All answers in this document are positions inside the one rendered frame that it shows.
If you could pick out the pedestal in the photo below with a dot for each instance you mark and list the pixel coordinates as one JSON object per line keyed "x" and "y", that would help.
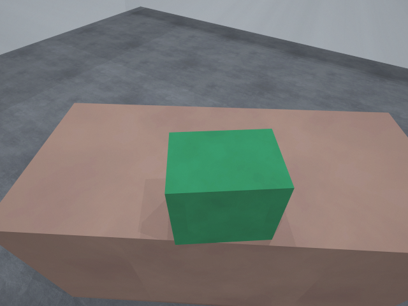
{"x": 89, "y": 212}

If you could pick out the carton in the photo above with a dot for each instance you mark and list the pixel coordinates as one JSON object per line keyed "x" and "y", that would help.
{"x": 225, "y": 186}

